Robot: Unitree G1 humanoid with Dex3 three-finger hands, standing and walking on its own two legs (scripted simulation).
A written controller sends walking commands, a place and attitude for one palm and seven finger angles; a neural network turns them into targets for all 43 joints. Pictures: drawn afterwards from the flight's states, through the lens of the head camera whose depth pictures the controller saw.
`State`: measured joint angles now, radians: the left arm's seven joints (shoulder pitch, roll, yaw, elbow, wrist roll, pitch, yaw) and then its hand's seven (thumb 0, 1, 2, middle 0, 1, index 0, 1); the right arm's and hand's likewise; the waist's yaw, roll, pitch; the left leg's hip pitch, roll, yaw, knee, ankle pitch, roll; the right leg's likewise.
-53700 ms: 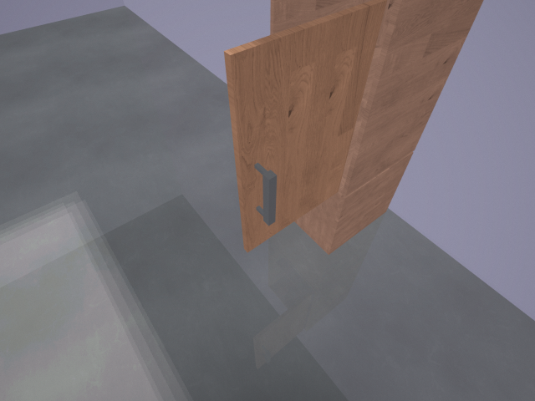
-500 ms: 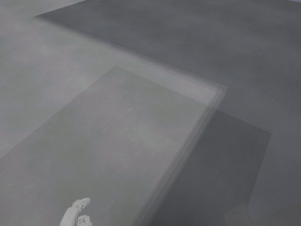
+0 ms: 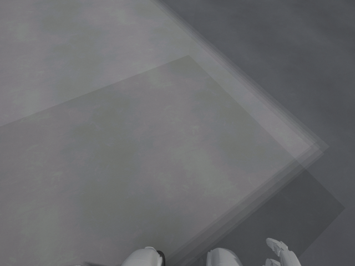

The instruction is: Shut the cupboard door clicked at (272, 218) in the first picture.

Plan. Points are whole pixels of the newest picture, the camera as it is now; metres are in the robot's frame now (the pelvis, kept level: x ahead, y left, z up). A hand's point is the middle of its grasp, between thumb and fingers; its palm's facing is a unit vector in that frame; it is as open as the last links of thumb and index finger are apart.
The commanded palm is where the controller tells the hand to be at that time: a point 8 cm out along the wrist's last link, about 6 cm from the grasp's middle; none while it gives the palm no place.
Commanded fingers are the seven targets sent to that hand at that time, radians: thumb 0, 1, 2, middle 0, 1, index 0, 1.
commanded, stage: turn to face it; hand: left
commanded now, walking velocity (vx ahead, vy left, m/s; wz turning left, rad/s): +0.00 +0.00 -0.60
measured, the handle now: out of the picture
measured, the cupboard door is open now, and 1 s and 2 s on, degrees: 36 36 36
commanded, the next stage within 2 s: none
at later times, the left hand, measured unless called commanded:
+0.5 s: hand out of the picture +0.11 +0.14 -0.16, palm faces -0.15 -0.97 -0.20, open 7.3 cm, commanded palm none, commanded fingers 0.00 0.90 0.90 -0.20 -0.30 -0.20 -0.30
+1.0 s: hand (133, 199) +0.28 +0.14 -0.14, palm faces -0.44 -0.85 -0.29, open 7.4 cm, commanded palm none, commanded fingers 0.00 0.90 0.90 -0.20 -0.30 -0.20 -0.30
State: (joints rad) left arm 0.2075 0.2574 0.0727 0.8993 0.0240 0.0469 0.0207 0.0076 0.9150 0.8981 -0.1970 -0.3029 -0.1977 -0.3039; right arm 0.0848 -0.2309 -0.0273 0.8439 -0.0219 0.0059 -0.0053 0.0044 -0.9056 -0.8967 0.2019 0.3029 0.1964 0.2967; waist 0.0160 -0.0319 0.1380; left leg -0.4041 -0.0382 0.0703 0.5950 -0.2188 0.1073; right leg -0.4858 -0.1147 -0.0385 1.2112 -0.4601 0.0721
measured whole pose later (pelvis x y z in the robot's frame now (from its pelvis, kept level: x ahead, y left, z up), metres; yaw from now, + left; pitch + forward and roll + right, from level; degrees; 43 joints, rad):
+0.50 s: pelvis +0.05 -0.03 +0.01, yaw -11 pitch +1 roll -1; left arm 0.28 0.14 0.05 0.95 0.03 0.04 0.01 0.00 0.91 0.90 -0.20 -0.30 -0.20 -0.30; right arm 0.20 -0.22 -0.06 0.99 -0.01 0.05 -0.04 0.01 -0.91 -0.90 0.20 0.30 0.20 0.30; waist 0.01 0.03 0.08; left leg -0.43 0.02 0.06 0.98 -0.48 -0.03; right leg -0.22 0.02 -0.01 0.52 -0.31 -0.02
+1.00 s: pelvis +0.06 -0.01 +0.01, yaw -29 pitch +0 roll -1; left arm 0.13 0.28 0.10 0.86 0.02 0.08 -0.03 0.00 0.92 0.90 -0.19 -0.30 -0.19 -0.30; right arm 0.19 -0.20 -0.03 0.91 -0.03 0.02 -0.03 0.01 -0.90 -0.90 0.21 0.30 0.20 0.30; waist 0.00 0.02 0.10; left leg -0.23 0.14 0.19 0.52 -0.27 -0.02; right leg -0.38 -0.03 -0.06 0.85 -0.45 0.03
